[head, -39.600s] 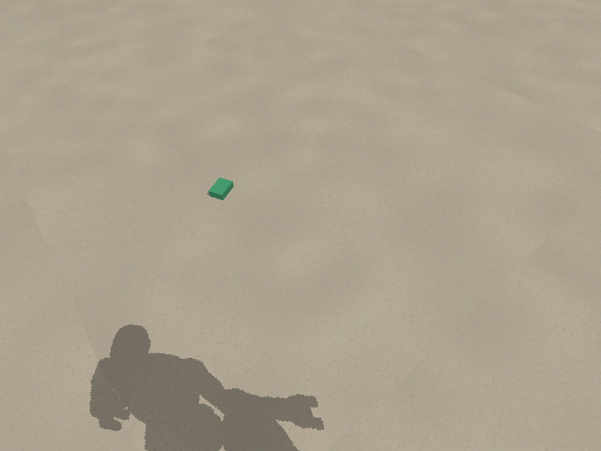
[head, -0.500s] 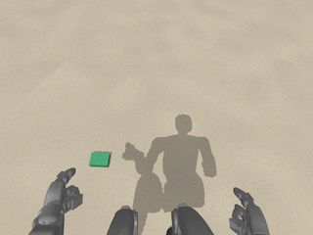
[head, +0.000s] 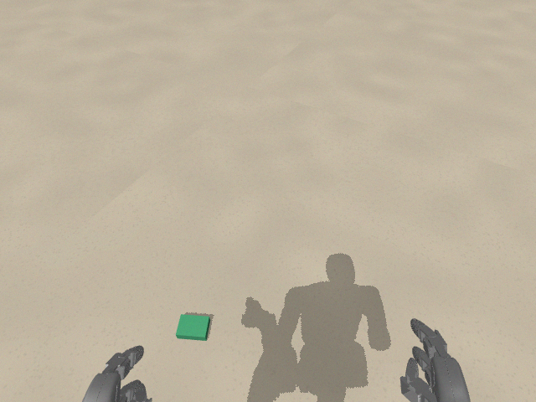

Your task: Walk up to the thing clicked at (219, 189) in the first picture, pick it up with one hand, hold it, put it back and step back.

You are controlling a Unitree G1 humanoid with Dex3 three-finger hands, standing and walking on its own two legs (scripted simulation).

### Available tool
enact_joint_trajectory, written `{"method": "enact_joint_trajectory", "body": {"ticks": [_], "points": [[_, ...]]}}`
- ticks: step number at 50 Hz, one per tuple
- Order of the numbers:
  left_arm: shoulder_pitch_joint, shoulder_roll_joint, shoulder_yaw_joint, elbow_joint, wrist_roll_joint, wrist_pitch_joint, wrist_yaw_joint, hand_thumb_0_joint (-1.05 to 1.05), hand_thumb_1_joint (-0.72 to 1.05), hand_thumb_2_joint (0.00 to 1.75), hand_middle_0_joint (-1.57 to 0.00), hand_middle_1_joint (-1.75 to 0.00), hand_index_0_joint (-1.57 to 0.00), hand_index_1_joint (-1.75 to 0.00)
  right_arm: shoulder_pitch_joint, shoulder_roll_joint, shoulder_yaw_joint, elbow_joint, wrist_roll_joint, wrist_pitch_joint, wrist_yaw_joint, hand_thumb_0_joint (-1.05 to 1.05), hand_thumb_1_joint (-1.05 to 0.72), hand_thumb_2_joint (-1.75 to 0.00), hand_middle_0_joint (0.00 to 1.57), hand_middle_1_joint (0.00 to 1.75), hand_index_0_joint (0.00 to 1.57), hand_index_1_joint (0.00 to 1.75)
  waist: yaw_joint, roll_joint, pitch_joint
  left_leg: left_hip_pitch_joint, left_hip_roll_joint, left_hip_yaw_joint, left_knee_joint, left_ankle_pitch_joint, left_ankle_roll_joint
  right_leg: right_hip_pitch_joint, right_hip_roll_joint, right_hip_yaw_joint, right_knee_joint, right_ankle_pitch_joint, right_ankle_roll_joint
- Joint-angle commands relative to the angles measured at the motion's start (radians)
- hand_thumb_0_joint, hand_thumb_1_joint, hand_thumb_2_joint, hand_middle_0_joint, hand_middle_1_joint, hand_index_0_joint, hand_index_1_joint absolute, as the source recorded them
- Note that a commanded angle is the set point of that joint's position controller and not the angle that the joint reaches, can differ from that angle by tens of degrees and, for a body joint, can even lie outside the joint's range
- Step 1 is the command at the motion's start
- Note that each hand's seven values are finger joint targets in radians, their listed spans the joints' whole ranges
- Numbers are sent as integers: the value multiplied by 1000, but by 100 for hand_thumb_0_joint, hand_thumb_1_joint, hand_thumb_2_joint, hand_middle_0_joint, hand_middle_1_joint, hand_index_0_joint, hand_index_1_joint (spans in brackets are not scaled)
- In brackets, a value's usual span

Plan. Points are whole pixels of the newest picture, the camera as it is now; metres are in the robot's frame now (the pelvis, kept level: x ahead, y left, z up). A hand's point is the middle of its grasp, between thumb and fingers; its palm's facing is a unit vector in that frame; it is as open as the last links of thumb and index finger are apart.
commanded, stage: home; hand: left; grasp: from above
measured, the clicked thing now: (193, 327) +0.52 +0.26 -0.70
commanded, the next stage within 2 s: stand in 1.82 s
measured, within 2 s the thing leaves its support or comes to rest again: neither
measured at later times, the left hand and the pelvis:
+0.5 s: hand out of the picture +0.16 +0.17 -0.05, palm faces +0.04 -0.98 -0.19, open 7.4 cm; pelvis +0.00 -0.01 +0.00, yaw +0 degrees
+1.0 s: hand (155, 399) +0.17 +0.17 -0.05, palm faces +0.04 -0.98 -0.19, open 7.4 cm; pelvis +0.00 -0.01 +0.00, yaw +0 degrees
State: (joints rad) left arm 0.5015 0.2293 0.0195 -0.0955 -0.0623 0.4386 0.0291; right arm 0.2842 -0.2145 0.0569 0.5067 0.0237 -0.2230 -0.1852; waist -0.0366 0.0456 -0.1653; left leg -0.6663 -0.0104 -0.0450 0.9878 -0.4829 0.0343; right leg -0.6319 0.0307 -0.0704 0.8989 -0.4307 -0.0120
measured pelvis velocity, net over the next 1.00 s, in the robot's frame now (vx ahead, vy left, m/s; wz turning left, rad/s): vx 0.00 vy -0.01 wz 0.00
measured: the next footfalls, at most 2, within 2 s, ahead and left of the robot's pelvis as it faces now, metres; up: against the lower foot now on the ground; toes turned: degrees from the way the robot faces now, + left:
none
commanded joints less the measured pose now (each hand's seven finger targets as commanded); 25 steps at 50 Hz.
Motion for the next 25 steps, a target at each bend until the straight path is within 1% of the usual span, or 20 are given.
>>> {"method": "enact_joint_trajectory", "body": {"ticks": [1, 3, 4, 6, 7, 8, 11, 12, 13, 14, 15, 16, 17, 18, 19, 20, 22, 23, 24, 25], "points": [[-38, 103, 57, -194, 10, -58, -2, 0, 90, 90, -20, -30, -20, -30, -49, -129, -56, -145, -8, -71, -14, 0, -90, -90, 20, 30, 20, 30, -12, 10, -66, 83, 6, -28, -186, 192, -7, 60, 6, 9, -139, 134, -8], [-41, 99, 52, -189, 10, -59, -3, 0, 90, 90, -20, -30, -20, -30, -51, -132, -55, -137, -7, -74, -12, 0, -90, -90, 20, 30, 20, 30, -10, 21, -58, 83, 6, -30, -190, 207, -10, 62, 4, 11, -132, 144, -11], [-50, 111, 56, -205, 11, -64, -3, 0, 90, 90, -20, -30, -20, -30, -50, -133, -55, -133, -8, -73, -11, 0, -90, -90, 20, 30, 20, 30, -3, 40, -57, 89, 9, -37, -196, 213, -14, 57, 4, 11, -127, 144, -11], [-51, 111, 56, -190, 13, -66, -3, 0, 90, 90, -20, -30, -20, -30, -51, -135, -56, -132, -9, -72, -11, 0, -90, -90, 20, 30, 20, 30, -7, 35, -61, 94, 11, -37, -196, 215, -14, 58, 7, 8, -128, 144, -10], [-71, 115, 58, -226, 11, -72, -2, 0, 90, 90, -20, -30, -20, -30, -50, -142, -63, -129, -10, -73, -10, 0, -90, -90, 20, 30, 20, 30, -10, 31, -69, 98, 14, -44, -197, 220, -16, 64, 6, 8, -122, 150, -11], [-45, 119, 67, -202, 12, -69, 1, 0, 90, 90, -20, -30, -20, -30, -48, -134, -59, -124, -11, -71, -12, 0, -90, -90, 20, 30, 20, 30, -1, 29, -68, 92, 7, -31, -187, 229, -12, 72, 4, 10, -128, 160, -11], [-15, 90, 45, -159, 11, -63, 0, 0, 90, 90, -20, -30, -20, -30, -59, -130, -53, -135, -8, -71, -9, 0, -90, -90, 20, 30, 20, 30, -2, 0, -39, 66, 5, -30, -193, 187, -7, 61, 3, 11, -137, 132, -9], [-51, 118, 68, -209, 8, -68, 3, 0, 90, 90, -20, -30, -20, -30, -54, -133, -57, -137, -9, -70, -10, 0, -90, -90, 20, 30, 20, 30, 2, 11, -59, 69, 0, -20, -184, 175, -4, 70, 1, 17, -148, 124, -8], [-50, 115, 58, -197, 8, -68, 2, 0, 90, 90, -20, -30, -20, -30, -57, -136, -59, -132, -8, -70, -11, 0, -90, -90, 20, 30, 20, 30, -2, -1, -46, 62, 0, -20, -188, 151, -3, 65, 1, 18, -156, 107, -5], [-40, 112, 63, -195, 8, -67, 1, 0, 90, 90, -20, -30, -20, -30, -57, -140, -63, -136, -9, -74, -11, 0, -90, -90, 20, 30, 20, 30, -7, -1, -57, 65, 2, -25, -189, 167, -5, 69, 2, 17, -145, 116, -8], [-33, 109, 61, -188, 7, -65, 2, 0, 90, 90, -20, -30, -20, -30, -55, -130, -56, -131, -9, -73, -10, 0, -90, -90, 20, 30, 20, 30, 3, -2, -46, 58, 1, -22, -188, 159, -4, 67, 1, 16, -149, 113, -6], [-41, 118, 67, -209, 3, -69, 1, 0, 90, 90, -20, -30, -20, -30, -56, -136, -60, -136, -8, -73, -10, 0, -90, -90, 20, 30, 20, 30, 0, 11, -56, 66, 2, -23, -187, 164, -5, 69, 1, 19, -143, 117, -8], [-13, 106, 57, -175, 8, -64, 2, 0, 90, 90, -20, -30, -20, -30, -51, -132, -59, -131, -7, -72, -11, 0, -90, -90, 20, 30, 20, 30, -1, 4, -66, 73, 3, -22, -185, 184, -6, 66, 2, 18, -141, 132, -8], [-19, 114, 63, -195, 9, -66, 3, 0, 90, 90, -20, -30, -20, -30, -46, -135, -61, -137, -6, -72, -12, 0, -90, -90, 20, 30, 20, 30, -1, 8, -77, 74, 1, -19, -178, 200, -7, 74, 1, 20, -137, 147, -9], [-14, 96, 53, -171, 6, -66, 2, 0, 90, 90, -20, -30, -20, -30, -54, -132, -59, -136, -7, -72, -10, 0, -90, -90, 20, 30, 20, 30, -3, -2, -60, 64, 2, -21, -177, 190, -5, 70, 3, 18, -140, 139, -6], [-32, 113, 64, -204, 4, -70, 2, 0, 90, 90, -20, -30, -20, -30, -51, -135, -60, -133, -7, -73, -10, 0, -90, -90, 20, 30, 20, 30, 0, 0, -66, 66, 3, -21, -180, 191, -7, 69, 2, 18, -138, 139, -7], [-25, 117, 68, -193, 9, -69, 4, 0, 90, 90, -20, -30, -20, -30, -45, -133, -63, -130, -8, -71, -13, 0, -90, -90, 20, 30, 20, 30, -2, 14, -83, 79, 3, -19, -174, 203, -8, 68, 3, 20, -134, 147, -9], [-41, 124, 70, -214, 6, -76, 4, 0, 90, 90, -20, -30, -20, -30, -48, -137, -65, -136, -8, -73, -14, 0, -90, -90, 20, 30, 20, 30, -4, 2, -72, 71, 2, -18, -173, 193, -6, 70, 2, 21, -138, 142, -7], [-18, 100, 53, -177, 7, -71, 2, 0, 90, 90, -20, -30, -20, -30, -45, -133, -61, -125, -7, -73, -13, 0, -90, -90, 20, 30, 20, 30, -5, -8, -52, 67, 5, -22, -179, 189, -7, 61, 3, 19, -134, 135, -7], [-30, 114, 63, -199, 4, -73, 3, 0, 90, 90, -20, -30, -20, -30, -45, -132, -61, -128, -7, -72, -13, 0, -90, -90, 20, 30, 20, 30, 1, -3, -50, 59, 1, -15, -174, 172, -4, 62, 0, 24, -144, 127, -6]]}}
